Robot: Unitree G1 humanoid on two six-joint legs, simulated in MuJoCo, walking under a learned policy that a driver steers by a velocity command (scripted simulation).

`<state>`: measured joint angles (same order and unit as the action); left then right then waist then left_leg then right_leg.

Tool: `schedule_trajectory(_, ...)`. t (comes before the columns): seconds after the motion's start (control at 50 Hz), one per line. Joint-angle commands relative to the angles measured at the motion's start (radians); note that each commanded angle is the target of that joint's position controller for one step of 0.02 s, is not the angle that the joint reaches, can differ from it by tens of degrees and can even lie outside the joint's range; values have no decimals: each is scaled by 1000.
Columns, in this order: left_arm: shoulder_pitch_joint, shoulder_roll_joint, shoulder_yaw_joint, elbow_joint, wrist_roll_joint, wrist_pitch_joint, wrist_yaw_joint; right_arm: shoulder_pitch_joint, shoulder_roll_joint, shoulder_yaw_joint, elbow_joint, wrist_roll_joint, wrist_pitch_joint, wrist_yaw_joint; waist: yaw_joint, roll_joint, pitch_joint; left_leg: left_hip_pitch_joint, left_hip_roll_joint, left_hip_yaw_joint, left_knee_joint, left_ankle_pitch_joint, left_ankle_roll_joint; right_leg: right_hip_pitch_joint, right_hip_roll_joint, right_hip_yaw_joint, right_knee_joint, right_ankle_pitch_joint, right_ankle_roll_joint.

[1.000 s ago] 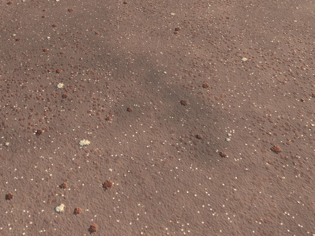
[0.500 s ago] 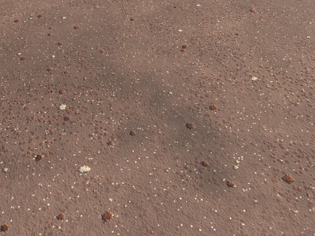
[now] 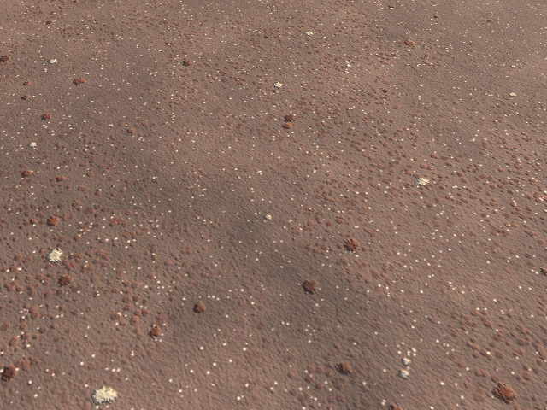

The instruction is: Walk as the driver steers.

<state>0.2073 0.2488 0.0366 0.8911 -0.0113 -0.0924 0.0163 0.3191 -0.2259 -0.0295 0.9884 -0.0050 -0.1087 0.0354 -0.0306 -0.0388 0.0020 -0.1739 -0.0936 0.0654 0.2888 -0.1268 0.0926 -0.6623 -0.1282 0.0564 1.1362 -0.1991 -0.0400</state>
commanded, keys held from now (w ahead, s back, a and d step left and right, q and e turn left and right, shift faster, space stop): w+q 0.06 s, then q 0.40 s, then w+q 0.32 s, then w+e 0.22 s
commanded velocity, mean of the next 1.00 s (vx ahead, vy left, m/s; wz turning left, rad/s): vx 0.31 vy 0.00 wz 0.37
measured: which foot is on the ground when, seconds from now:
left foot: down 0.00-0.26, up 0.28-0.70, down 0.72-1.00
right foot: up 0.00-0.24, down 0.26-0.72, up 0.74-1.00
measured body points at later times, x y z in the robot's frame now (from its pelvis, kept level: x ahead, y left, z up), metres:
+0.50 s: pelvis +0.18 -0.06 -0.01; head +0.22 -0.06 +0.44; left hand +0.26 +0.23 -0.12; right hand +0.34 -0.31 -0.14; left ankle +0.16 +0.08 -0.67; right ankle +0.28 -0.15 -0.74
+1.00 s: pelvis +0.28 +0.04 +0.00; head +0.28 +0.07 +0.45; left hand +0.32 +0.34 -0.12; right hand +0.41 -0.20 -0.11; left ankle +0.16 +0.07 -0.74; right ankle +0.51 -0.05 -0.67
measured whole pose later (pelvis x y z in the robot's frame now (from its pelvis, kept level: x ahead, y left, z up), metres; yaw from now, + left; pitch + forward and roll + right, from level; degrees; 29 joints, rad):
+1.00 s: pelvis +0.28 +0.04 +0.00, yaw +26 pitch +2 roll -2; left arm 0.09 0.29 0.08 0.87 -0.02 -0.07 -0.04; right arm 0.42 -0.21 -0.05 0.82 -0.01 -0.07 -0.01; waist -0.04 -0.05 -0.01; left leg 0.00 -0.02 0.03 0.21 -0.25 0.06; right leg -0.71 -0.08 0.00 0.81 0.05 -0.01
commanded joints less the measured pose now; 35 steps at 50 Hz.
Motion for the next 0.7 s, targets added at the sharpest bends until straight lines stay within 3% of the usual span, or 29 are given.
schedule_trajectory(0.02, 19, 49, 14, -51, 17, 0, 8, -33, -129, -20, -55, 4, -17, -20, 43, 69, 60, -119, 273, -225, -205, 63, 174, -13, -37, 1, -155, 161, 30)
schedule_trajectory(0.12, -182, 29, 5, -103, 7, -19, -6, 68, -165, -28, -41, 17, 10, -40, -24, 80, 65, -60, 231, -177, -115, 219, 118, 102, 66, -47, -520, 300, 62)
schedule_trajectory(0.16, -214, 45, 7, -124, 3, -21, -12, 94, -171, -32, -37, 24, 27, -46, -29, 111, 47, -7, 246, -211, -34, 278, 104, 135, 94, -34, -579, 275, 62)
schedule_trajectory(0.22, -122, 108, 30, -110, 14, -30, -13, 50, -166, -39, -63, 33, 46, -62, 37, 141, -20, 59, 243, -278, 132, 302, 48, 268, 115, -12, -698, 246, 27)
schedule_trajectory(0.24, -29, 140, 43, -84, 23, -35, -7, 31, -147, -35, -82, 31, 47, -64, 77, 122, -76, 35, 186, -258, 255, 305, 13, 403, 99, -20, -750, 330, 2)
schedule_trajectory(0.26, 109, 217, 60, -71, 46, -37, 4, 11, -96, -18, -129, 13, 43, -65, 118, 8, -232, -124, 105, -207, 526, 61, -31, 689, -84, 113, -678, 663, -63)
schedule_trajectory(0.28, 114, 245, 57, -91, 56, -18, 5, 209, 11, 7, -114, 2, 37, -60, 38, -257, -376, -409, -18, -145, 821, -594, -84, 981, -349, 362, -597, 1019, -209)
schedule_trajectory(0.3, 106, 203, 52, -117, 36, -3, -3, 268, -80, -7, -105, 27, 39, -56, 52, -257, -472, -462, 35, -215, 985, -585, -93, 953, -378, 479, -667, 757, -263)
schedule_trajectory(0.32, 37, 141, 38, -143, 26, 7, 0, 170, -149, -31, -119, 41, 56, -60, 58, -132, -352, -526, 82, -187, 1031, -496, -109, 838, -314, 377, -710, 549, -226)
schedule_trajectory(0.34, -23, 117, 29, -146, 18, 15, 6, 94, -151, -40, -140, 37, 76, -68, 48, -66, -246, -539, 118, -153, 1016, -424, -127, 707, -257, 276, -749, 428, -190)
schedule_trajectory(0.36, -73, 99, 21, -147, 19, 22, 8, 71, -150, -51, -146, 30, 101, -76, 26, -57, -174, -506, 145, -144, 994, -379, -142, 577, -212, 195, -787, 351, -175)
schedule_trajectory(0.4, -116, 112, 27, -137, 42, 27, 9, 87, -101, -52, -160, 24, 135, -82, -7, -98, -103, -389, 148, -99, 944, -299, -152, 385, -154, 67, -866, 263, -174)
schedule_trajectory(0.46, -110, 128, 37, -120, 43, 25, 20, 45, -80, -55, -205, 21, 145, -82, -4, -92, -88, -383, 156, -84, 829, -248, -148, 381, -173, 1, -900, 280, -205)
schedule_trajectory(0.54, -110, 177, 59, -114, 9, 24, 25, -37, -91, -59, -254, 19, 138, -53, 16, -95, -114, -337, 188, -64, 645, -175, -104, 411, -214, -3, -975, -74, -194)
schedule_trajectory(0.62, -109, 213, 78, -105, -12, 25, 11, -82, -109, -69, -270, 20, 128, -29, 19, -92, -81, -242, 164, -5, 473, -210, -53, 418, -221, -44, -990, -218, -155)
schedule_trajectory(0.68, -124, 209, 80, -100, -28, 41, 3, -24, -101, -75, -244, 23, 123, -19, -21, -59, -60, -99, 131, 57, 275, -179, -6, 386, -203, -95, -920, -330, -108)
schedule_trajectory(0.7, -124, 181, 74, -98, -25, 48, 2, 51, -109, -84, -205, 24, 123, -23, -43, -26, -61, -2, 94, 78, 224, -192, 16, 337, -162, -133, -839, -376, -78)
Keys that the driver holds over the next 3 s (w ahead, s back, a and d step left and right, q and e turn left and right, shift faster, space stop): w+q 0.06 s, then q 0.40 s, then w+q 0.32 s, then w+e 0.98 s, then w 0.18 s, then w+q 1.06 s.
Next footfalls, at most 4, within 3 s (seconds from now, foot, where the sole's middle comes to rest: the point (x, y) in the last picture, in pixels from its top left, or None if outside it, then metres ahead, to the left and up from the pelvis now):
0.26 right None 0.32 -0.14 -0.78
0.72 left None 0.20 0.09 -0.78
1.24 right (257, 371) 0.62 0.05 -0.78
1.70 left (166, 299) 0.84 0.30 -0.78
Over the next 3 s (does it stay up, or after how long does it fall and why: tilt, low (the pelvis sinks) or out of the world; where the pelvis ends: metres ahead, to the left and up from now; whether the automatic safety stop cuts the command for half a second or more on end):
stays up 1.31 0.25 0.00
